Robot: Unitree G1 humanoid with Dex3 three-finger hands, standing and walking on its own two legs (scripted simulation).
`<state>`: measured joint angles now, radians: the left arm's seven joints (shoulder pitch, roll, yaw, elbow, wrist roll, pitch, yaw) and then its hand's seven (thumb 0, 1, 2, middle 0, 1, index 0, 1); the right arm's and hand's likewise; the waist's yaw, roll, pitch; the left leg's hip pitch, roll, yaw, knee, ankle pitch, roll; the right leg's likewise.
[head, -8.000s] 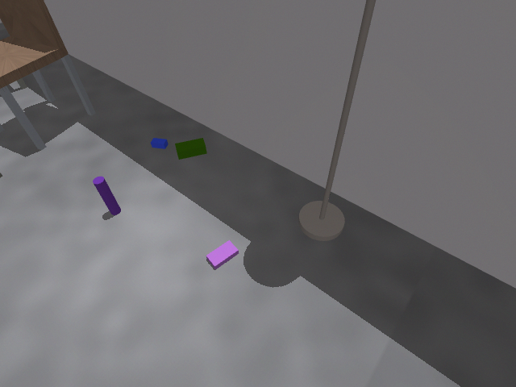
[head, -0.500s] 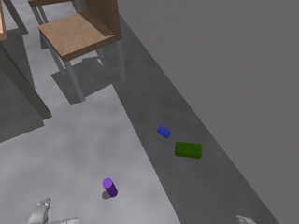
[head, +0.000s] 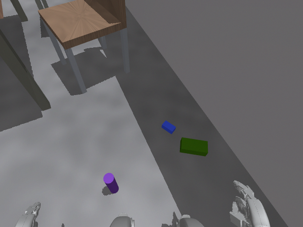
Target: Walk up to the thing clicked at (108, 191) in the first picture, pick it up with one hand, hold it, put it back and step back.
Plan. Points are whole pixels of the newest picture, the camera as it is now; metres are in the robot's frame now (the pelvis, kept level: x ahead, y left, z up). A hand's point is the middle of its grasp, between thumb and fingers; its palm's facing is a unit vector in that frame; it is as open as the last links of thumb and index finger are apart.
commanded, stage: go down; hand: left
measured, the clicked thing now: (111, 184) +0.38 +0.21 -0.58
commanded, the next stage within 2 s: none
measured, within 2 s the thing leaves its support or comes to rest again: neither
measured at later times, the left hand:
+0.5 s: hand (44, 211) +0.20 +0.33 -0.18, palm faces +0.17 -0.96 -0.24, open 17.4 cm
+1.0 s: hand (44, 195) +0.26 +0.38 -0.24, palm faces +0.16 -0.98 -0.15, open 17.6 cm
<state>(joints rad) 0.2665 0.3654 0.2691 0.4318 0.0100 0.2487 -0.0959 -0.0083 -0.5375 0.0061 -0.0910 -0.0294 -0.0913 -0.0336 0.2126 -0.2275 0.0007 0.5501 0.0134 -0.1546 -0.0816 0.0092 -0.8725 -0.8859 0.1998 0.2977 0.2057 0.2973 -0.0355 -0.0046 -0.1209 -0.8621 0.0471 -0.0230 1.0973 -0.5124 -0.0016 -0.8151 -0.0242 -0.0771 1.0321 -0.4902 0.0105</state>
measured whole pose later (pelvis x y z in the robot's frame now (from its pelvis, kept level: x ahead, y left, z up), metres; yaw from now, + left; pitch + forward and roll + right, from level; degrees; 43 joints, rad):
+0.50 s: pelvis -0.04 +0.00 -0.09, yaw -1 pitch +26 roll -3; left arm 0.01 0.52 0.50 0.66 -0.10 -0.10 -0.33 -0.01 -0.54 0.00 -0.08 -0.02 -0.08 -0.02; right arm 0.18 -0.29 0.01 0.58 0.00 -0.23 -0.08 0.01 -0.92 -0.90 0.20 0.30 0.21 0.30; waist -0.03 -0.03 -0.16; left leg -1.36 0.04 -0.04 1.51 -0.61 0.00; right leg -1.32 -0.04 -0.07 1.47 -0.60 0.00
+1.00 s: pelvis -0.07 -0.01 -0.20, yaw -3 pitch +33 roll -5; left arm -0.32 0.74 0.73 0.96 -0.16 -0.29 -0.62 -0.02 -0.57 0.03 -0.06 -0.02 -0.06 -0.02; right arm 0.13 -0.33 0.05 0.67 -0.02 -0.22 -0.08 0.01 -0.88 -0.89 0.20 0.30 0.21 0.30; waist -0.04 -0.03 -0.16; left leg -1.80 0.05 -0.08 1.88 -0.66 -0.01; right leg -1.75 -0.03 -0.09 1.82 -0.65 -0.01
